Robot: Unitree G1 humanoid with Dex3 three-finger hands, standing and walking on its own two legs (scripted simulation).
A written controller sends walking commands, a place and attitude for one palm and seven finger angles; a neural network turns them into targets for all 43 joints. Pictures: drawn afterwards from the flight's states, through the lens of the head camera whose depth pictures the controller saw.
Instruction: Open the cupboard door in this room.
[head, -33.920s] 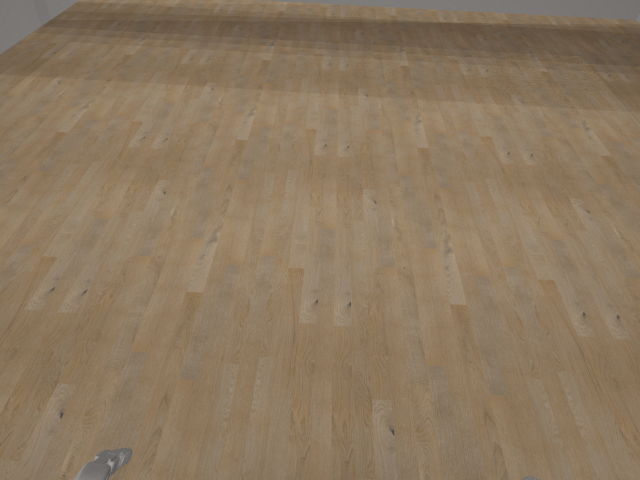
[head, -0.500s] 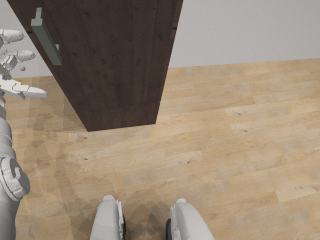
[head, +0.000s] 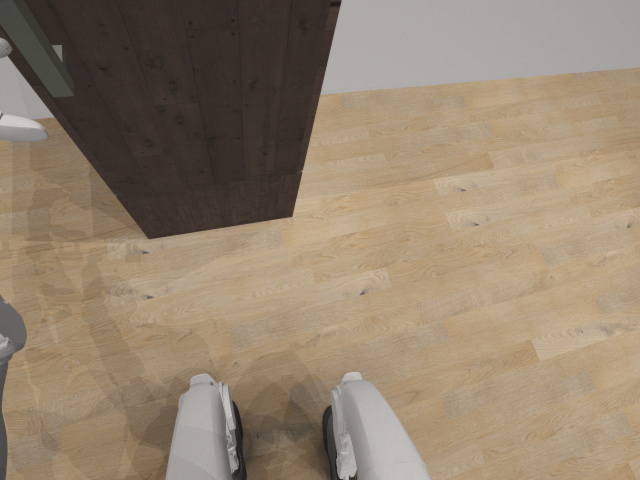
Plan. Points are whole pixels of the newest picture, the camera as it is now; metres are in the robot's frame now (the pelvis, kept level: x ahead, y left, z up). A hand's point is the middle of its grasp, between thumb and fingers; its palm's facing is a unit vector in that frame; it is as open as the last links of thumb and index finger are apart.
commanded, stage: move the hooked fingers beside the handle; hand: left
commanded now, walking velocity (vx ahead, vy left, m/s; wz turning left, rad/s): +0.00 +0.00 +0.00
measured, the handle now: (34, 29) +0.59 +0.25 +0.08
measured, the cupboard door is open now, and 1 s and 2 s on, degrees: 0 0 0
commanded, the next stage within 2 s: slide the fingers in behind the handle in 0.52 s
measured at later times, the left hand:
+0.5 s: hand out of the picture +0.53 +0.30 +0.07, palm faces +0.13 -0.99 -0.03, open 13.9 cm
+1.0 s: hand (22, 79) +0.53 +0.26 +0.07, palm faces +0.11 -0.99 -0.02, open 13.9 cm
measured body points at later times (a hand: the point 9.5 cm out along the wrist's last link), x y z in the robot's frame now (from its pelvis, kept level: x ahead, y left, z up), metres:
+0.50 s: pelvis +0.01 +0.00 +0.01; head +0.19 +0.05 +0.42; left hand +0.52 +0.35 +0.08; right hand +0.03 -0.27 -0.09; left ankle +0.06 +0.11 -0.61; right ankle +0.01 -0.15 -0.61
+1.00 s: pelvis +0.01 -0.01 +0.00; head +0.18 +0.04 +0.42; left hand +0.52 +0.31 +0.08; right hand +0.01 -0.27 -0.10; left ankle +0.06 +0.11 -0.61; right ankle +0.01 -0.15 -0.61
